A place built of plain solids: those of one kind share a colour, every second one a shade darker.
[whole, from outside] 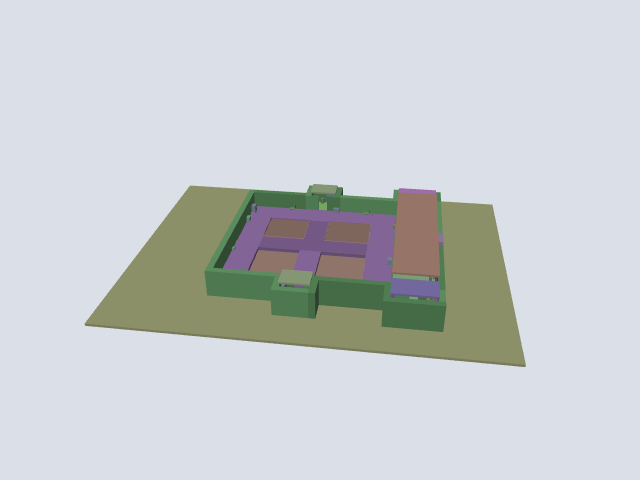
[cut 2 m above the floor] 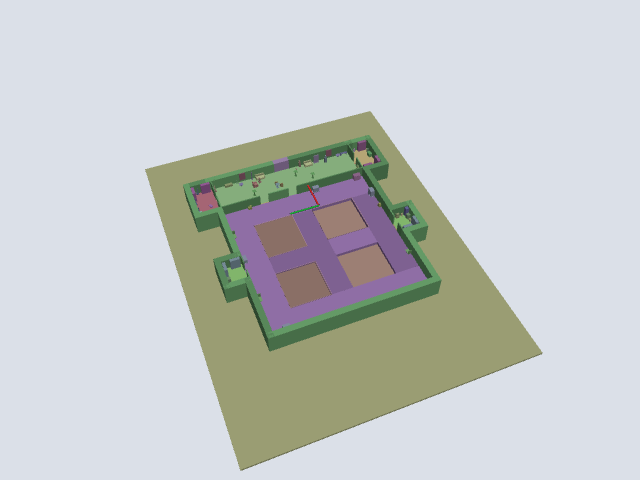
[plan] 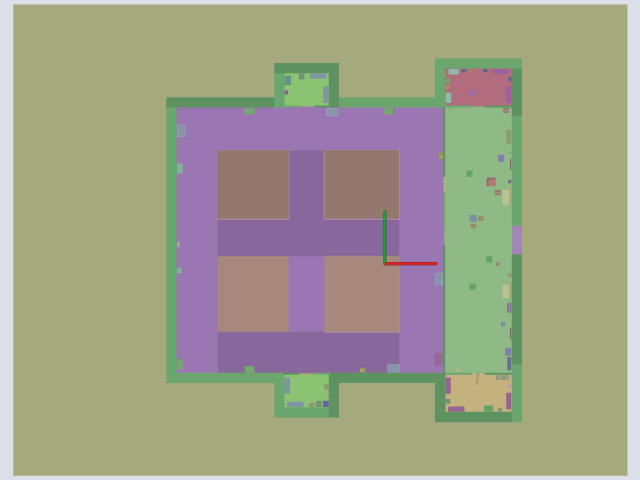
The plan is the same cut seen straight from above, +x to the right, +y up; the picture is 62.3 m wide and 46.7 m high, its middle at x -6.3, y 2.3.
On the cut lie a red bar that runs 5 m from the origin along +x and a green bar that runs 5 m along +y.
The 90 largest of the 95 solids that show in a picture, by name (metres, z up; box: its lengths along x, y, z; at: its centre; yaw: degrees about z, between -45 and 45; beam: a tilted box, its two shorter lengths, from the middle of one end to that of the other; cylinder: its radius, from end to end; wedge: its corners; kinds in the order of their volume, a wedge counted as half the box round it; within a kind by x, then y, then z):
{
 "ground_under_all_1": {"box": [59.78, 45.86, 0.4], "at": [-6.26, 2.28, -1.77]},
 "floor_gang_1": {"box": [4.1, 26.0, 1.62], "at": [-18.3, 2.28, -0.81]},
 "floor_gang_2": {"box": [3.5, 7.35, 1.62], "at": [-7.6, -2.94, -0.81]},
 "floor_gang_3": {"box": [3.5, 6.65, 1.62], "at": [-7.6, 7.71, -0.81]},
 "floor_gang_4": {"box": [17.65, 4.1, 1.62], "at": [-7.42, -8.67, -0.81]},
 "floor_gang_5": {"box": [17.65, 3.65, 1.62], "at": [-7.42, 2.56, -0.81]},
 "floor_gang_6": {"box": [17.65, 4.25, 1.62], "at": [-7.42, 13.15, -0.81]},
 "floor_gang_7": {"box": [4.4, 26.0, 1.62], "at": [3.6, 2.28, -0.81]},
 "wall_1": {"box": [1.0, 27.8, 4.4], "at": [-20.75, 2.28, 0.58]},
 "wall_2": {"box": [11.41, 1.0, 4.4], "at": [-15.55, -11.12, 0.58]},
 "wall_3": {"box": [11.41, 1.0, 4.4], "at": [-15.55, 15.68, 0.58]},
 "wall_4": {"box": [1.0, 4.35, 4.4], "at": [-10.25, -12.79, 0.58]},
 "wall_5": {"box": [1.0, 4.35, 4.4], "at": [-10.25, 17.36, 0.58]},
 "wall_6": {"box": [1.6, 0.2, 4.4], "at": [-9.15, -10.72, 0.58]},
 "wall_7": {"box": [1.5, 0.2, 4.4], "at": [-9.1, 15.28, 0.58]},
 "wall_8": {"box": [6.3, 1.0, 4.4], "at": [-7.6, -14.47, 0.58]},
 "wall_9": {"box": [6.3, 1.0, 4.4], "at": [-7.6, 19.03, 0.58]},
 "wall_10": {"box": [1.51, 0.2, 4.4], "at": [-6.09, -10.72, 0.58]},
 "wall_11": {"box": [1.6, 0.2, 4.4], "at": [-6.05, 15.28, 0.58]},
 "wall_12": {"box": [1.0, 4.35, 4.4], "at": [-4.95, -12.79, 0.58]},
 "wall_13": {"box": [1.0, 4.35, 4.4], "at": [-4.95, 17.36, 0.58]},
 "wall_14": {"box": [11.25, 1.0, 4.4], "at": [0.28, -11.12, 0.58]},
 "wall_15": {"box": [11.25, 1.0, 4.4], "at": [0.28, 15.68, 0.58]},
 "wall_16": {"box": [1.0, 4.8, 4.4], "at": [5.4, -13.02, 0.58]},
 "wall_17": {"box": [1.0, 4.8, 4.4], "at": [5.4, 17.58, 0.58]},
 "wall_18": {"box": [0.2, 12.63, 4.4], "at": [5.8, -4.51, 0.58]},
 "wall_19": {"box": [0.2, 3.65, 4.4], "at": [5.8, 5.13, 0.58]},
 "wall_20": {"box": [0.2, 6.93, 4.4], "at": [5.8, 11.92, 0.58]},
 "wall_21": {"box": [2.83, 0.2, 4.4], "at": [7.11, -10.72, 0.58]},
 "wall_22": {"box": [2.83, 0.2, 4.4], "at": [7.11, 15.28, 0.58]},
 "wall_23": {"box": [8.45, 1.0, 4.4], "at": [9.12, -14.92, 0.58]},
 "wall_24": {"box": [8.45, 1.0, 4.4], "at": [9.12, 19.48, 0.58]},
 "wall_25": {"box": [2.83, 0.2, 4.4], "at": [11.14, -10.72, 0.58]},
 "wall_26": {"box": [2.83, 0.2, 4.4], "at": [11.14, 15.28, 0.58]},
 "wall_27": {"box": [1.0, 5.6, 4.4], "at": [12.85, -12.62, 0.58]},
 "wall_28": {"box": [1.0, 12.5, 4.4], "at": [12.85, -5.37, 0.58]},
 "wall_29": {"box": [1.0, 12.5, 4.4], "at": [12.85, 9.93, 0.58]},
 "wall_30": {"box": [1.0, 5.6, 4.4], "at": [12.85, 17.18, 0.58]},
 "floor_foyer_1": {"box": [6.65, 26.0, 1.62], "at": [9.12, 2.28, -0.81]},
 "step_tier_1": {"box": [6.9, 7.35, 1.05], "at": [-12.8, -2.94, -1.09]},
 "step_tier_2": {"box": [6.9, 6.65, 1.43], "at": [-12.8, 7.71, -0.91]},
 "step_tier_3": {"box": [7.25, 7.35, 1.02], "at": [-2.23, -2.94, -1.11]},
 "step_tier_4": {"box": [7.25, 6.65, 1.62], "at": [-2.23, 7.71, -0.81]},
 "ceil_foyer_1": {"box": [6.65, 26.0, 0.3], "at": [9.12, 2.28, 4.35]},
 "floor_side_1": {"box": [4.5, 3.35, 1.62], "at": [-7.6, -12.39, -0.81]},
 "floor_side_2": {"box": [4.5, 3.35, 1.62], "at": [-7.6, 16.95, -0.81]},
 "floor_cloaks_1": {"box": [6.65, 3.8, 1.62], "at": [9.12, -12.62, -0.81]},
 "floor_store_1": {"box": [6.65, 3.8, 1.62], "at": [9.12, 17.18, -0.81]},
 "door_leaf_1": {"box": [0.97, 2.8, 4.89], "at": [12.87, 2.28, 0.82]},
 "ceil_side_1": {"box": [4.5, 3.35, 0.3], "at": [-7.6, -12.39, 3.4]},
 "ceil_side_2": {"box": [4.5, 3.35, 0.3], "at": [-7.6, 16.95, 3.4]},
 "ceil_cloaks_1": {"box": [6.65, 3.8, 0.3], "at": [9.12, -12.62, 3.4]},
 "ceil_store_1": {"box": [6.65, 3.8, 0.3], "at": [9.12, 17.18, 3.4]},
 "shelves_side_1": {"box": [0.5, 1.6, 2.0], "at": [-9.47, -11.87, 1.0]},
 "shelves_side_2": {"box": [1.6, 0.5, 2.0], "at": [-8.7, -13.69, 1.0]},
 "shelves_side_3": {"box": [1.6, 0.5, 2.0], "at": [-6.5, 18.25, 1.0]},
 "shelves_side_4": {"box": [0.5, 1.6, 2.0], "at": [-5.73, 16.43, 1.0]},
 "shelves_cloaks_1": {"box": [0.5, 1.6, 2.0], "at": [6.18, -11.87, 1.0]},
 "shelves_cloaks_2": {"box": [1.6, 0.5, 2.0], "at": [6.95, -14.14, 1.0]},
 "shelves_cloaks_3": {"box": [0.5, 1.6, 2.0], "at": [12.07, -13.37, 1.0]},
 "shelves_store_1": {"box": [1.6, 0.5, 2.0], "at": [11.3, 18.7, 1.0]},
 "shelves_store_2": {"box": [0.5, 1.6, 2.0], "at": [12.07, 16.43, 1.0]},
 "pallet_1": {"box": [0.72, 1.12, 1.21], "at": [-19.82, 12.93, 0.75]},
 "pallet_2": {"box": [1.12, 0.72, 0.64], "at": [-5.09, 14.74, 0.46]},
 "pallet_3": {"box": [1.12, 0.72, 1.14], "at": [0.83, -10.19, 0.72]},
 "pallet_4": {"box": [0.72, 1.12, 0.86], "at": [5.26, -1.5, 0.57]},
 "case_store_1": {"box": [0.55, 1.0, 0.81], "at": [6.21, 16.13, 0.49]},
 "case_store_2": {"box": [1.0, 0.55, 0.81], "at": [6.7, 18.68, 0.49]},
 "sofa_foyer_1": {"box": [0.86, 1.51, 0.33], "at": [11.89, -2.62, 0.27]},
 "sofa_foyer_2": {"box": [0.86, 1.63, 0.33], "at": [11.89, 6.54, 0.27]},
 "poster_case_foyer_1": {"box": [0.14, 1.1, 1.6], "at": [12.25, -6.82, 1.3]},
 "poster_case_foyer_2": {"box": [0.14, 1.1, 1.6], "at": [12.25, 9.68, 1.3]},
 "case_1": {"box": [0.55, 1.0, 0.81], "at": [-19.94, 9.28, 0.49]},
 "hamper_cloaks_1": {"box": [0.9, 0.6, 0.72], "at": [10.1, -14.09, 0.36]},
 "hamper_side_1": {"box": [0.6, 0.9, 0.72], "at": [-9.42, 17.83, 0.36]},
 "kerb_1": {"box": [0.08, 6.8, 0.1], "at": [-16.29, 7.68, 0.04]},
 "kerb_2": {"box": [6.9, 0.1, 0.14], "at": [-12.8, 4.33, 0.06]},
 "kerb_3": {"box": [0.1, 6.82, 0.045], "at": [-5.9, 7.69, 0.02]},
 "kerb_4": {"box": [0.05, 7.5, 0.1], "at": [-5.88, -2.97, 0.04]},
 "kerb_5": {"box": [7.25, 0.1, 0.1], "at": [-2.23, -6.67, 0.05]},
 "kerb_6": {"box": [7.25, 0.1, 0.06], "at": [-2.23, 4.33, 0.02]},
 "kerb_7": {"box": [0.09, 6.82, 0.1], "at": [1.45, 7.69, 0.04]},
 "bench_foyer_1": {"box": [0.5, 1.4, 0.46], "at": [12.07, 12.33, 0.22]},
 "standee_foyer_1": {"box": [0.14, 0.97, 1.61], "at": [12.11, -4.28, 0.84]},
 "trolley_1": {"box": [0.6, 1.0, 0.06], "at": [-19.91, -9.76, 0.2]},
 "trolley_2": {"box": [1.0, 0.6, 0.06], "at": [-13.19, -10.29, 0.2]},
 "trolley_3": {"box": [1.0, 0.6, 0.06], "at": [-13.11, 14.85, 0.2]},
 "trolley_4": {"box": [1.0, 0.6, 0.06], "at": [0.4, 14.85, 0.2]},
 "wheelie_1": {"box": [0.8, 1.25, 0.06], "at": [5.26, -9.35, 1.13]},
 "form_foyer_1": {"box": [0.4, 1.28, 0.05], "at": [12.12, -9.73, 0.43]}
}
